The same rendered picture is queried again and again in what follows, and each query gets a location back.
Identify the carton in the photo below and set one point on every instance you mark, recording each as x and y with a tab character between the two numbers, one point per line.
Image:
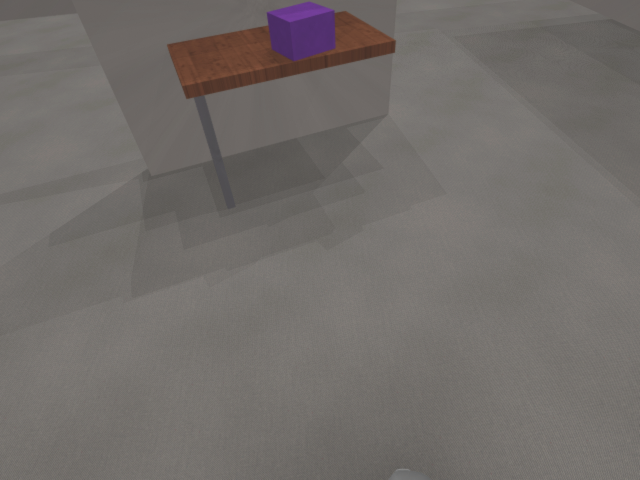
302	30

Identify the table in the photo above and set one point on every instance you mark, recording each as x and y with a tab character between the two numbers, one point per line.
232	60

